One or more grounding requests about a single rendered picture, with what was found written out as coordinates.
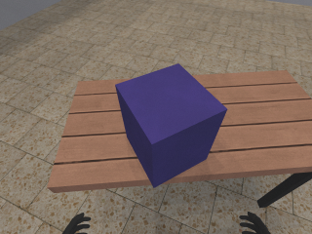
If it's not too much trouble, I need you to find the table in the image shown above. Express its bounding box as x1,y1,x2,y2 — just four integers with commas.
47,70,312,208

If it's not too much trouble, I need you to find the robot right hand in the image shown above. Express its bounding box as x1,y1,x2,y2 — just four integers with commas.
239,212,271,234

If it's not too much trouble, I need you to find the robot left hand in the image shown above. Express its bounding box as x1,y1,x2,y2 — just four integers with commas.
62,213,91,234

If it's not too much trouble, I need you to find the carton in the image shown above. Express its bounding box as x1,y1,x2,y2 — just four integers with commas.
115,63,227,188

